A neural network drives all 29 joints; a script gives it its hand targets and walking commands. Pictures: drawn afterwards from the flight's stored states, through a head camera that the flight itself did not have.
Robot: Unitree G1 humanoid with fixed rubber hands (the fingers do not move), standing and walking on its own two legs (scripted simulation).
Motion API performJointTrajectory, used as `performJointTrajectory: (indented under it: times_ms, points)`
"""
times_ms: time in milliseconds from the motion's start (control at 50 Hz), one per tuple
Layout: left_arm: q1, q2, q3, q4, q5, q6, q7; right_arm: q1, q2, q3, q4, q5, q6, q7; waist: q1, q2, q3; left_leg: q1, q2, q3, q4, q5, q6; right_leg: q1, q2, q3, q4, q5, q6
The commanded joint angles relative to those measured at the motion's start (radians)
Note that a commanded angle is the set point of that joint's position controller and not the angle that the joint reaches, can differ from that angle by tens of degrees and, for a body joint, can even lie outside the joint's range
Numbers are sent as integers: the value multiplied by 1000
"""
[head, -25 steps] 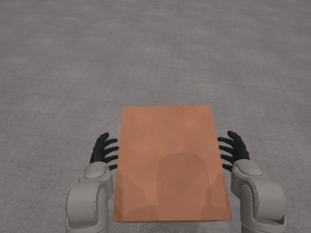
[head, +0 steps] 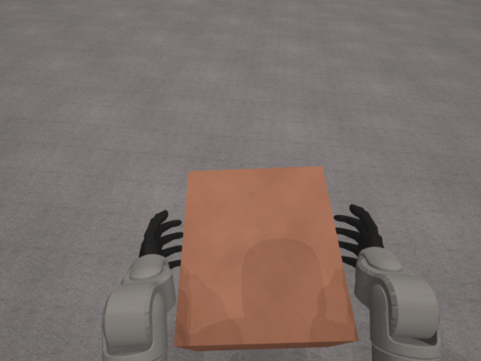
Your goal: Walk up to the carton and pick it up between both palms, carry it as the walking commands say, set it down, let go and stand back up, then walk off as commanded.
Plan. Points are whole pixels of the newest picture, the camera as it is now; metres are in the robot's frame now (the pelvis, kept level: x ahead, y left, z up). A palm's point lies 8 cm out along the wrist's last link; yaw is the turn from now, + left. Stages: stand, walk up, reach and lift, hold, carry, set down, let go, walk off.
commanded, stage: carry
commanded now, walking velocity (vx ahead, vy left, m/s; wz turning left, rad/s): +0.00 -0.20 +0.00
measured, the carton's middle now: (258, 259) +0.30 +0.00 +0.02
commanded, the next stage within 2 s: none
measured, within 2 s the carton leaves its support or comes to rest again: neither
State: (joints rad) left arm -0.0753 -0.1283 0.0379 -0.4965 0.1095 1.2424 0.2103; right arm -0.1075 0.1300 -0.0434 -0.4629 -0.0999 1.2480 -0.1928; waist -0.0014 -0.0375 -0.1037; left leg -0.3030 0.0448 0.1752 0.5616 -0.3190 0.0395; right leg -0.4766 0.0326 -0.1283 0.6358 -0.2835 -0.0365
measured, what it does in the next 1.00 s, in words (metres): steps to the right: right foot, then left foot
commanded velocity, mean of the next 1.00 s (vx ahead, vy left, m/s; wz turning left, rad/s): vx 0.00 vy -0.14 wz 0.00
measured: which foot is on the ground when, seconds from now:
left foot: down 0.00-0.30, up 0.32-0.58, down 0.60-1.00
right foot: up 0.00-0.28, down 0.30-0.60, up 0.62-0.88, down 0.90-1.00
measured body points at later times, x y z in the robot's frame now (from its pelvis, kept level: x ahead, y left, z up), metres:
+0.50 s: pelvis -0.05 -0.16 +0.00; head -0.04 -0.17 +0.45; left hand +0.22 -0.01 +0.09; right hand +0.20 -0.33 +0.09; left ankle -0.09 -0.05 -0.68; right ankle +0.00 -0.25 -0.73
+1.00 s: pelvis -0.10 -0.29 +0.00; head -0.11 -0.30 +0.45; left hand +0.17 -0.15 +0.10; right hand +0.16 -0.46 +0.09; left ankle -0.10 -0.12 -0.72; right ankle -0.06 -0.41 -0.73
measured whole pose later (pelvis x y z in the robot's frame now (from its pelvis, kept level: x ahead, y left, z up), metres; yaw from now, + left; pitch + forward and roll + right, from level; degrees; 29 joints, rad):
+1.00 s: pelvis -0.10 -0.29 +0.00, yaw +0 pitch +2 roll +0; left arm -0.09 -0.13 0.02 -0.47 0.12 1.27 0.21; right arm -0.09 0.13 -0.06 -0.49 -0.10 1.28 -0.20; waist -0.02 0.03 -0.08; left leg -0.33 0.15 0.10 0.64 -0.41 -0.08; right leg -0.36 -0.04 -0.07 0.55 -0.22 0.01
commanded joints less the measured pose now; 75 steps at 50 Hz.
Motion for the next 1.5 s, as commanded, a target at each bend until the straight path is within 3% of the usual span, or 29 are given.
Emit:
performJointTrajectory:
  times_ms: [0, 20, 80, 200, 240, 260, 280, 300, 320, 360, 400, 500, 540, 560, 580, 600, 620, 660, 720, 800, 840, 860, 880, 900, 920, 980, 1120, 1340, 1480]
  points:
    - [-454, -982, -663, -116, -394, -5, -249, -325, 940, 578, -69, 367, -14, 266, -9, 207, -132, 256, 476, -402, -251, 560, 159, -236, -107, 181, 347, -140, 60]
    - [-455, -992, -670, -119, -407, -10, -252, -336, 939, 577, -88, 365, -20, 265, -10, 139, -131, 228, 402, -298, -238, 523, 122, -209, -118, 185, 401, -70, 61]
    - [-402, -972, -671, -90, -405, -1, -247, -309, 915, 563, -93, 351, -20, 258, -11, 175, -132, 217, 286, -147, -185, 612, 50, -161, -80, 128, 341, 4, 69]
    - [-365, -927, -637, -81, -373, 27, -231, -296, 882, 567, -106, 350, 8, 247, -18, 311, -128, 115, 277, -142, -161, 388, 9, 13, -53, 19, 38, -73, 79]
    - [-339, -917, -619, -68, -363, 34, -232, -303, 878, 575, -105, 351, 15, 243, 0, 293, -145, 72, 264, -128, -87, 288, -27, 131, -38, -5, -150, 16, 64]
    - [-326, -908, -608, -61, -360, 36, -234, -300, 875, 578, -105, 351, 16, 243, 2, 233, -162, 31, 232, -107, -24, 244, -59, 225, -44, 2, -226, 61, 57]
    - [-318, -897, -598, -53, -358, 37, -240, -300, 873, 579, -101, 352, 17, 241, 1, 87, -184, -39, 183, -67, 94, 118, -92, 317, -142, 98, -293, 221, 50]
    - [-323, -877, -583, -27, -348, 33, -242, -292, 863, 590, -96, 353, 20, 242, 0, -210, -201, -237, 74, 24, 250, -207, -146, 408, -366, 340, -319, 539, -40]
    - [-328, -921, -579, -47, -366, 20, -246, -375, 906, 640, -150, 395, 20, 248, 6, -292, -216, -191, 55, -54, 456, -360, -124, 325, -359, 317, -255, 633, -129]
    - [-333, -976, -573, -68, -368, 1, -260, -434, 966, 680, -169, 426, 6, 260, 5, -188, -192, -203, 43, -111, 640, -295, -99, 258, -292, 207, -251, 468, -144]
    - [-360, -994, -566, -64, -363, -18, -262, -442, 978, 691, -168, 435, -8, 263, 1, -151, -189, -215, 61, -98, 608, -198, -95, 268, -251, 152, -241, 375, -138]
    - [-306, -966, -587, -47, -357, -18, -253, -381, 926, 654, -129, 415, -7, 256, 17, -137, -232, -91, 4, -47, 229, -221, -62, 280, -289, 253, -280, 311, -168]
    - [-310, -960, -611, -52, -365, -12, -248, -341, 911, 629, -102, 399, -2, 257, 9, -96, -254, 31, -6, -1, -3, -114, -54, 269, -267, 240, -276, 265, -140]
    - [-312, -954, -617, -48, -365, -9, -245, -330, 911, 622, -86, 392, 0, 259, 3, -57, -260, 161, 40, -14, -173, 39, -49, 204, -245, 206, -252, 220, -94]
    - [-329, -949, -626, -49, -364, -5, -241, -333, 909, 615, -73, 389, 3, 261, 4, 55, -227, 284, 181, -184, -274, 20, -18, 40, -191, 165, -166, 159, -31]
    - [-371, -944, -642, -81, -377, 2, -245, -299, 905, 588, -41, 370, 1, 262, -13, 311, -152, 311, 451, -498, -318, 220, 88, -184, -75, 55, -6, -13, 40]
    - [-441, -959, -657, -113, -386, 1, -246, -324, 918, 576, -58, 374, -4, 264, -16, 335, -102, 271, 558, -540, -322, 459, 179, -277, -70, 104, 218, -182, 60]
    - [-454, -984, -670, -120, -404, -6, -251, -329, 930, 576, -84, 362, -15, 264, -10, 150, -118, 221, 422, -326, -250, 500, 134, -206, -122, 184, 396, -89, 62]
    - [-402, -973, -672, -93, -406, 0, -247, -309, 916, 565, -92, 349, -18, 259, -8, 173, -126, 185, 266, -114, -183, 567, 38, -112, -88, 116, 296, 15, 67]
    - [-377, -938, -648, -88, -383, 20, -232, -289, 880, 561, -108, 344, 3, 248, -19, 272, -132, 101, 219, -97, -154, 366, 9, 59, -35, 0, 22, -42, 79]
    - [-345, -919, -627, -69, -366, 32, -230, -283, 859, 560, -96, 342, 15, 245, 2, 239, -132, 36, 188, -79, -94, 198, -26, 201, -29, -14, -218, 84, 73]
    - [-336, -909, -615, -61, -359, 37, -230, -281, 855, 562, -91, 343, 18, 245, 2, 188, -157, -3, 164, -69, -42, 165, -60, 306, -75, 16, -260, 151, 72]
    - [-330, -897, -606, -45, -355, 41, -234, -283, 853, 566, -82, 344, 22, 243, -6, 74, -177, -57, 135, -65, 34, 47, -96, 366, -197, 139, -253, 397, 68]
    - [-345, -886, -588, -18, -347, 34, -236, -293, 854, 584, -71, 348, 25, 242, -13, -107, -192, -120, 85, -37, 60, -108, -131, 371, -333, 280, -244, 582, 2]
    - [-349, -909, -576, -31, -353, 24, -240, -372, 884, 626, -118, 381, 24, 250, -8, -186, -201, -39, 82, -45, 98, -157, -133, 305, -330, 275, -254, 550, -40]
    - [-370, -967, -570, -54, -349, -1, -250, -470, 954, 682, -161, 419, 10, 261, -5, -165, -161, -13, 67, -40, 96, -87, -119, 240, -264, 204, -284, 276, -36]
    - [-365, -935, -575, -30, -346, 9, -252, -398, 935, 646, -80, 398, 17, 263, -3, -10, -137, 44, 83, -87, -100, -13, -85, 175, -196, 190, -303, -10, -16]
    - [-412, -924, -578, 11, -358, 10, -263, -386, 909, 588, -17, 351, 7, 256, -6, 0, -121, 39, 84, -103, -137, 6, -75, 160, -178, 177, -308, -28, -4]
    - [-460, -918, -521, 134, -305, -91, -277, -440, 894, 525, 96, 311, -97, 278, -6, 29, -135, 6, 102, -135, -173, -9, -70, 188, -167, 153, -259, 37, 8]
